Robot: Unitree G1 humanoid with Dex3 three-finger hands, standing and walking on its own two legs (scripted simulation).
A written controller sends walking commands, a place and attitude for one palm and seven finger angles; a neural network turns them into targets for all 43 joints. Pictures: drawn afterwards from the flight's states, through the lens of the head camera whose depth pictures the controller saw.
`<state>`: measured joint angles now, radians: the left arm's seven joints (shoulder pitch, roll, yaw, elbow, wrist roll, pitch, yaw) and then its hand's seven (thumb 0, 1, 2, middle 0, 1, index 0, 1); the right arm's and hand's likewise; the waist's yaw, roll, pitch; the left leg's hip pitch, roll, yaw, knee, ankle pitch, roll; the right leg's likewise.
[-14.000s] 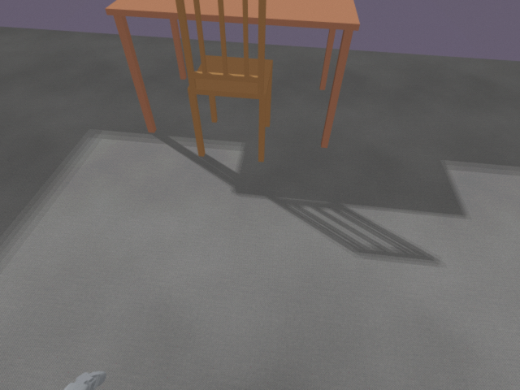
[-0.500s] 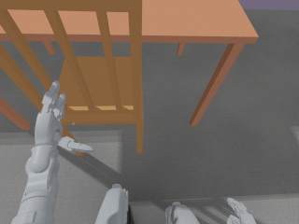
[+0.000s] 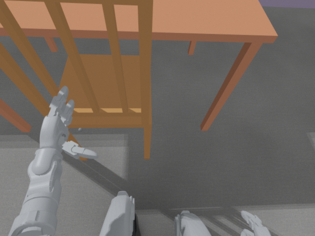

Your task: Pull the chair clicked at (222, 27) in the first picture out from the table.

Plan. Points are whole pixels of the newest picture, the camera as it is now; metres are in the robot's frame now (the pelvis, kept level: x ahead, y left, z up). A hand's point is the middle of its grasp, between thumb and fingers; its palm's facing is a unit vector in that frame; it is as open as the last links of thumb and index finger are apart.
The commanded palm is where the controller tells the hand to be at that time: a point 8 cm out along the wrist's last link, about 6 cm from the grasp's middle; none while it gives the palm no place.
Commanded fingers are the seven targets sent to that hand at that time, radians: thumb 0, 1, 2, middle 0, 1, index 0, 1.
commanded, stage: aim the fingers beside a spindle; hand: left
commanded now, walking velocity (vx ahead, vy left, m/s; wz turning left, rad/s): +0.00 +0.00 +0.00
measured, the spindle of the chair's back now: (81, 72) +0.51 +0.23 +0.07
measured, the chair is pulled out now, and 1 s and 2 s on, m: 0.00 0.00 0.00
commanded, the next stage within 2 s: none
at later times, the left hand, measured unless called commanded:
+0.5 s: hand (89, 133) +0.36 +0.18 +0.02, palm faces +0.04 -1.00 -0.03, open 16.9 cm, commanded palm +0.34 +0.24 +0.03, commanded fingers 0.00 -0.50 0.30 -0.06 -0.08 -0.06 -0.08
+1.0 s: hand (80, 124) +0.37 +0.20 +0.04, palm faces +0.10 -0.99 -0.07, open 16.9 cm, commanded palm +0.34 +0.25 +0.03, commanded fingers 0.00 -0.50 0.30 -0.06 -0.08 -0.06 -0.08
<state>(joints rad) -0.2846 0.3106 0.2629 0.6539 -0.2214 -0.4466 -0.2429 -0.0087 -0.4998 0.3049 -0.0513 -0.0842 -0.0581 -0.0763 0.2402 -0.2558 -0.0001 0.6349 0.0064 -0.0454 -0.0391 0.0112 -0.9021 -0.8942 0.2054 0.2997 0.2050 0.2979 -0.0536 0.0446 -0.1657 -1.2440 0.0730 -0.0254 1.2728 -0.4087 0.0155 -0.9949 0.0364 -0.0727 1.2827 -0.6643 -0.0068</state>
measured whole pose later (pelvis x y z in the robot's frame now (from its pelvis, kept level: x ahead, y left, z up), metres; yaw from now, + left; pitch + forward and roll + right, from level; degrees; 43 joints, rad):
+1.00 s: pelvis +0.00 +0.00 +0.00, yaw +0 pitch +21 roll -4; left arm -0.24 0.29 0.27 0.53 -0.17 -0.50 -0.14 -0.01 -0.50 0.30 -0.06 -0.09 -0.07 -0.08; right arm 0.22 -0.24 0.00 0.63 -0.01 -0.03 -0.03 0.01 -0.90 -0.89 0.20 0.30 0.20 0.30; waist -0.06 0.04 -0.16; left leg -1.22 0.08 -0.02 1.27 -0.41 0.01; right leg -0.98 0.04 -0.06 1.28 -0.66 -0.01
